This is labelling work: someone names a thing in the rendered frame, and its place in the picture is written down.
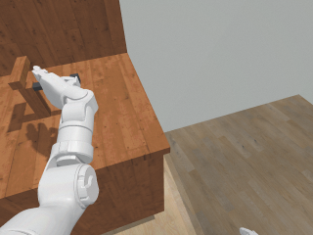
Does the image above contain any counter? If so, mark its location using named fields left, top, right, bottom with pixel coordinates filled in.
left=0, top=0, right=171, bottom=235

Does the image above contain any left robot upper arm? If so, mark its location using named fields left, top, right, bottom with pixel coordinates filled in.
left=0, top=163, right=100, bottom=235

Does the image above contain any tap lever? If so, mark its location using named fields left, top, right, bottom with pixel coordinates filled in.
left=32, top=73, right=81, bottom=91

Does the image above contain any left robot hand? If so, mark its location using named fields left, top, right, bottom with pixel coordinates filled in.
left=32, top=66, right=81, bottom=110

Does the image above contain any left robot forearm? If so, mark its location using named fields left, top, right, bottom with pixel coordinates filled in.
left=37, top=85, right=99, bottom=204

